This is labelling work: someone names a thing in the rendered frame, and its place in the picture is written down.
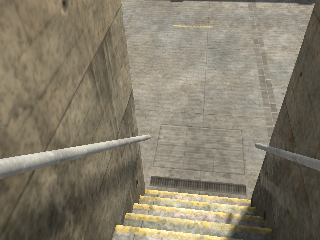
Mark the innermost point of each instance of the stairs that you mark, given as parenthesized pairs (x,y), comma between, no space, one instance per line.
(163,215)

